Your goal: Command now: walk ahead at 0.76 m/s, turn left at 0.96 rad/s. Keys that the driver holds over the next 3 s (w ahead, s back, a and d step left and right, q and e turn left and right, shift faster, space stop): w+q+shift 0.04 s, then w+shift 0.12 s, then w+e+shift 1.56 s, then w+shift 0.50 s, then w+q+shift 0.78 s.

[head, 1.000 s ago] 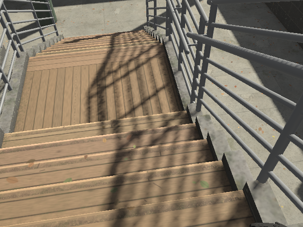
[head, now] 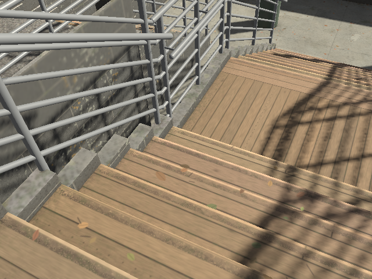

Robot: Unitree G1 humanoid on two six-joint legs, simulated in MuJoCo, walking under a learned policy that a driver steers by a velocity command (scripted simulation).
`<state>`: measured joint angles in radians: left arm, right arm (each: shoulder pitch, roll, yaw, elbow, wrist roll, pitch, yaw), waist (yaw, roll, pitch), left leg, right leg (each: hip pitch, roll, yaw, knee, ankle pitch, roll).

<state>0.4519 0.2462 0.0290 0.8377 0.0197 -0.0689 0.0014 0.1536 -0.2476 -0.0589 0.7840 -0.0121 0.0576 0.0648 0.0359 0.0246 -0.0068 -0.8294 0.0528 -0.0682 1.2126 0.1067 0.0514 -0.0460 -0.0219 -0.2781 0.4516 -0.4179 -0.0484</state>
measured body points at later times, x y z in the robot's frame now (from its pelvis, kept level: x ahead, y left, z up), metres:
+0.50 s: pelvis +0.31 +0.15 -0.19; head +0.34 +0.16 +0.26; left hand +0.17 +0.38 -0.33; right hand +0.45 -0.09 -0.33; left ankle +0.35 +0.24 -0.90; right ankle +0.13 -0.06 -0.67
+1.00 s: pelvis +0.67 +0.13 -0.37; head +0.68 +0.12 +0.07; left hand +0.78 +0.37 -0.52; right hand +0.68 -0.13 -0.51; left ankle +0.72 +0.29 -0.89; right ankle +0.67 +0.12 -1.07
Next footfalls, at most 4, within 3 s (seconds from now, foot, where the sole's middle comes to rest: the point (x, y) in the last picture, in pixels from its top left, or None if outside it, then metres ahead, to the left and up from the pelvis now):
0.40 left None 0.39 0.24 -0.94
0.86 right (186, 266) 0.71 0.10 -1.11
1.30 left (183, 215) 1.08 0.14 -1.28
1.78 right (250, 208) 1.22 -0.27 -1.44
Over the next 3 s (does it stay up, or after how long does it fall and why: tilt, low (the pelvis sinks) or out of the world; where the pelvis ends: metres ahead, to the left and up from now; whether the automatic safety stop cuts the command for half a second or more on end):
stays up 1.60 -1.05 -1.06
